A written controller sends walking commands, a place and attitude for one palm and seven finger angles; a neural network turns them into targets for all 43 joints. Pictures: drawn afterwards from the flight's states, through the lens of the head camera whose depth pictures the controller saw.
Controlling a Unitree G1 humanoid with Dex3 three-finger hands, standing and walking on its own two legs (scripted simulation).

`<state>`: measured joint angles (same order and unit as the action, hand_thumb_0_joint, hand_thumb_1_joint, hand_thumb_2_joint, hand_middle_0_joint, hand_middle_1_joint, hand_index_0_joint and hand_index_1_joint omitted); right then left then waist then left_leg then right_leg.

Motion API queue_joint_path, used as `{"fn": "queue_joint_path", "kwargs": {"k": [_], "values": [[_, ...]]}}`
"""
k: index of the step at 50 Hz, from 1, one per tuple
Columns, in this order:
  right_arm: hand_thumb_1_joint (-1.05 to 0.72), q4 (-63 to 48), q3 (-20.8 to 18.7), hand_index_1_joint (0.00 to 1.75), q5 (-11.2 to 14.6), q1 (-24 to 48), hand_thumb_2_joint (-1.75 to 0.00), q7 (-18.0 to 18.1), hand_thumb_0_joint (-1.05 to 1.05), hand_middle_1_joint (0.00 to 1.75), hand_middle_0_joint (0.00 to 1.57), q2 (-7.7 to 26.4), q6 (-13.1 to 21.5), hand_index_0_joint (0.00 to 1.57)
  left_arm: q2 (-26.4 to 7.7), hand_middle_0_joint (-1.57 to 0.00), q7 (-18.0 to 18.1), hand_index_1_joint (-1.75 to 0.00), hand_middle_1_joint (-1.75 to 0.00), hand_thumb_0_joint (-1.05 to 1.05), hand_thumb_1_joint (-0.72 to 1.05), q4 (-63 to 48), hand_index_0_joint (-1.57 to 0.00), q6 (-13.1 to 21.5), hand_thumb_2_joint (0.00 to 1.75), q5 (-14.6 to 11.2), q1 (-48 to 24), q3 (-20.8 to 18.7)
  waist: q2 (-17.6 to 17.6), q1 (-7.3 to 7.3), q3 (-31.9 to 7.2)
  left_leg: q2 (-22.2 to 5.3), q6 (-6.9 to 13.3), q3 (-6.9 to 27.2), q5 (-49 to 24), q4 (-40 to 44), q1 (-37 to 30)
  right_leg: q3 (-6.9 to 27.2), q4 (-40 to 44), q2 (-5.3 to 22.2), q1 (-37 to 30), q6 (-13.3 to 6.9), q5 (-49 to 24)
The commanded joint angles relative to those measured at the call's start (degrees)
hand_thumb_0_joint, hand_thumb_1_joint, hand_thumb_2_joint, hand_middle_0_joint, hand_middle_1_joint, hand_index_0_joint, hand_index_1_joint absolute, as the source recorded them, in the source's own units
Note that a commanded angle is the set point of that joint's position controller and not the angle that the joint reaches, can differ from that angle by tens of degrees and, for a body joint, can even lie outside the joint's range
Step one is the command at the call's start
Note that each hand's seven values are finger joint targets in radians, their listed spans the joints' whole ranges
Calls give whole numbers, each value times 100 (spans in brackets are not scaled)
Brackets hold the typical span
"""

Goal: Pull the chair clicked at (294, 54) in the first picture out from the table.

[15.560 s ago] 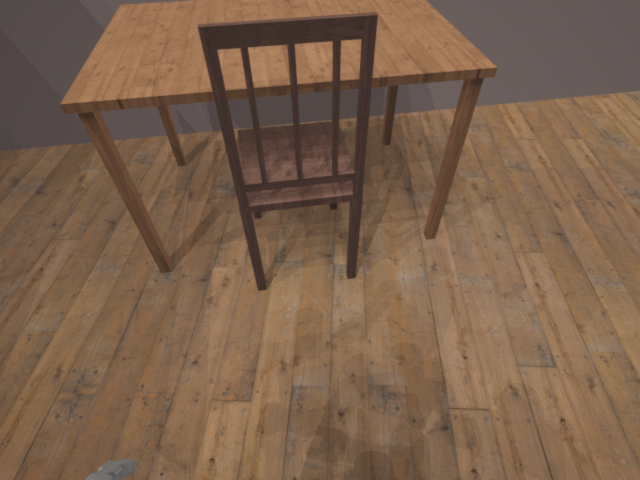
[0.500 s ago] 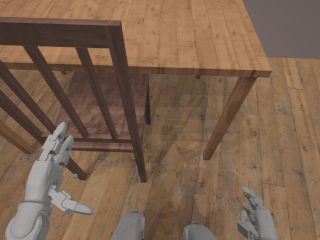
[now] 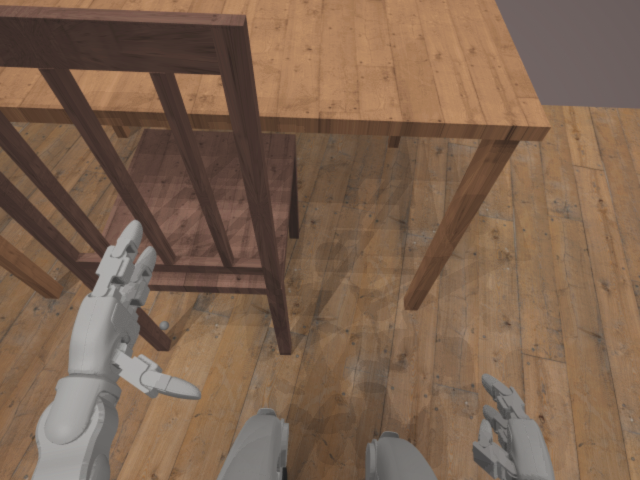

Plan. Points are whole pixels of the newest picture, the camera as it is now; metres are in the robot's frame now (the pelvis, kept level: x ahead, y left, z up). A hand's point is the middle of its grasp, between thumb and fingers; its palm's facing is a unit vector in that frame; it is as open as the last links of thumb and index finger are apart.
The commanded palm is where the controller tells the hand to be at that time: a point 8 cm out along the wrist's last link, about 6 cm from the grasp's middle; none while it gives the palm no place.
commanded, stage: aim the fingers beside a spindle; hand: left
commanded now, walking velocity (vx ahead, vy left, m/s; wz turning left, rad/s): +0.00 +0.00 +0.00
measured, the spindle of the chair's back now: (128, 191) +0.46 +0.30 +0.05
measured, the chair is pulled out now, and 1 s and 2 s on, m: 0.00 0.00 0.00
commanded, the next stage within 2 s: push the fingers through the gap in 1.70 s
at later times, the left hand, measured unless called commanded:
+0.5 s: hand (184, 320) +0.29 +0.18 +0.03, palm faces +0.02 -1.00 -0.04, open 16.9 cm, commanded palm +0.27 +0.23 +0.04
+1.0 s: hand (204, 305) +0.32 +0.17 +0.01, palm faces +0.01 -1.00 -0.05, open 16.9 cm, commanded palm +0.30 +0.22 +0.02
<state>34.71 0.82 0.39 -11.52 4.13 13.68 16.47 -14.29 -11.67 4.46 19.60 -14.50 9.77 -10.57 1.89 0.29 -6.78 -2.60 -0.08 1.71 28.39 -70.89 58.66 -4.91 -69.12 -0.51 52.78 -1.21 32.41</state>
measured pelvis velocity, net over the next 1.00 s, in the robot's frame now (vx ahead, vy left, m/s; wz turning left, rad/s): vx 0.00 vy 0.00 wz -0.01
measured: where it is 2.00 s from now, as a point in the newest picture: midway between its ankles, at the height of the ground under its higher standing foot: outside the picture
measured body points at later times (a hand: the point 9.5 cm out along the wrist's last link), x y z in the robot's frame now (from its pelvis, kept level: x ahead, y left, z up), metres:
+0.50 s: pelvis +0.01 +0.01 -0.01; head +0.10 +0.02 +0.43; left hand +0.28 +0.24 +0.04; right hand +0.19 -0.22 -0.09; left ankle +0.06 +0.12 -0.63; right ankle +0.01 -0.11 -0.63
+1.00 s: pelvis +0.00 +0.00 -0.02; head +0.10 +0.01 +0.42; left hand +0.31 +0.23 +0.02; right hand +0.17 -0.24 -0.12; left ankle +0.06 +0.12 -0.63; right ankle +0.01 -0.11 -0.63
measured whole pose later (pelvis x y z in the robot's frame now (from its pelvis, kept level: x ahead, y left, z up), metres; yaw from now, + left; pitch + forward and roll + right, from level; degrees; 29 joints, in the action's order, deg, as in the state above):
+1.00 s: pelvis +0.00 +0.00 -0.02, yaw -1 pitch +20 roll -2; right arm 35.8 0.4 -0.5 -10.7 2.8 13.4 12.7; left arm -12.2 -8.3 14.4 21.9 -10.6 -0.7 -7.6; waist 1.6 0.0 -8.8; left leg -2.5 0.0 1.2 30.2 -76.1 66.2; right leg -4.2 -75.1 -0.3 60.8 -1.2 34.6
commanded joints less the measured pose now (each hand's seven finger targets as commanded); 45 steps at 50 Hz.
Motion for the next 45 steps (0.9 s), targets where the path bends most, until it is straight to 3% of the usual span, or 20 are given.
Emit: {"fn": "queue_joint_path", "kwargs": {"k": [1,3,6,7,8,12,15,16,19,22,25,27,33,37,39,42,45], "values": [[-90,-851,-312,30,24,153,-90,17,0,30,20,793,305,20,-702,-6,27,-8,-8,0,-50,-1164,-6,311,30,-41,-620,-242,107,-48,-1712,231,91,102,-836,1070,-1465,316,1138,-134,-534,12,-1000],[-90,-860,-303,30,18,153,-90,10,0,30,20,781,291,20,-608,-6,53,-8,-8,0,-50,-1117,-6,253,30,7,-709,-122,178,-58,-1698,222,82,141,-794,1098,-1485,272,1097,-136,-425,10,-942],[-90,-804,-319,30,10,151,-90,9,0,30,20,796,249,20,-637,-6,135,-8,-8,0,-50,-987,-6,253,30,20,-880,-213,-5,-91,-1629,222,79,158,-793,1061,-1431,244,1067,-146,-352,7,-968],[-90,-827,-320,30,-1,145,-90,6,0,30,20,798,254,20,-685,-6,169,-8,-8,0,-50,-1078,-6,288,30,44,-853,-251,85,-19,-1740,216,73,170,-874,1064,-1465,228,996,-157,-371,-14,-1002],[-90,-844,-320,30,-16,166,-90,-15,0,30,20,772,250,20,-556,-6,196,-8,-8,0,-50,-1139,-6,314,30,54,-863,-122,114,-37,-1810,220,69,175,-946,1057,-1552,209,969,-143,-353,-11,-1080],[-90,-836,-334,30,-43,130,-90,-63,0,30,20,777,187,20,-704,-6,300,-8,-8,0,-50,-1098,-6,432,30,114,-662,-296,39,38,-1902,220,64,158,-1155,1001,-1518,201,871,-165,-429,-32,-1277],[-90,-818,-330,30,-47,164,-90,-101,0,30,20,748,146,20,-444,-6,301,-8,-8,0,-50,-1077,-6,482,30,167,-853,7,97,-83,-1776,218,61,158,-1112,946,-1508,184,835,-152,-258,-16,-1277],[-90,-804,-344,30,-50,147,-90,-102,0,30,20,762,130,20,-565,-6,313,-8,-8,0,-50,-1028,-6,488,30,173,-778,-127,126,-30,-1800,215,46,161,-1104,941,-1486,199,821,-159,-266,-29,-1269],[-90,-818,-343,30,-38,149,-90,-117,0,30,20,744,119,20,-341,-6,282,-8,-8,0,-50,-1061,-6,499,30,208,-870,151,121,-97,-1796,211,55,186,-1098,908,-1520,178,795,-157,-157,-27,-1248],[-90,-806,-355,30,-45,116,-90,-97,0,30,20,779,98,20,-513,-6,297,-8,-8,0,-50,-1045,-6,494,30,221,-871,-5,75,-65,-1953,214,60,194,-1231,837,-1478,181,715,-168,-184,-41,-1348],[-90,-794,-347,30,-56,148,-90,-110,0,30,20,749,83,20,-355,-6,319,-8,-8,0,-50,-1002,-6,511,30,236,-1070,142,85,-107,-1843,222,51,201,-1052,808,-1428,178,716,-152,-40,-25,-1203],[-90,-763,-351,30,-64,150,-90,-91,0,30,20,769,79,20,-588,-6,361,-8,-8,0,-50,-1008,-6,555,30,241,-1194,-97,78,-48,-1965,232,59,202,-1057,761,-1352,206,671,-171,-61,-48,-1186],[-90,-744,-343,30,-68,178,-90,-107,0,30,20,733,23,20,-415,-6,353,-8,-8,0,-50,-714,-6,554,30,266,-1358,29,38,-70,-2050,247,67,150,-1000,669,-1285,240,654,-157,-7,-33,-1175],[-90,-730,-351,30,-56,143,-90,-92,0,30,20,767,-10,20,-535,-6,293,-8,-8,0,-50,-570,-6,516,30,248,-1460,-59,18,-64,-2158,251,75,128,-1103,586,-1184,283,609,-160,-63,-39,-1304],[-90,-715,-344,30,-52,149,-90,-104,0,30,20,733,-9,20,-319,-6,275,-8,-8,0,-50,-559,-6,520,30,253,-1673,183,59,-146,-2073,252,74,123,-1047,556,-1186,282,613,-141,39,-22,-1279],[-90,-688,-366,30,-65,118,-90,-98,0,30,20,777,-15,20,-510,-6,314,-8,-8,0,-50,-496,-6,538,30,254,-1629,-38,9,-75,-2227,244,76,140,-1151,509,-1165,280,546,-150,25,-39,-1343],[-90,-656,-354,30,-67,125,-90,-107,0,30,20,753,-48,20,-480,-6,347,-8,-8,0,-50,-311,-6,582,30,268,-1848,-13,-66,-108,-2040,255,68,113,-952,494,-994,308,578,-137,92,-22,-1178]]}}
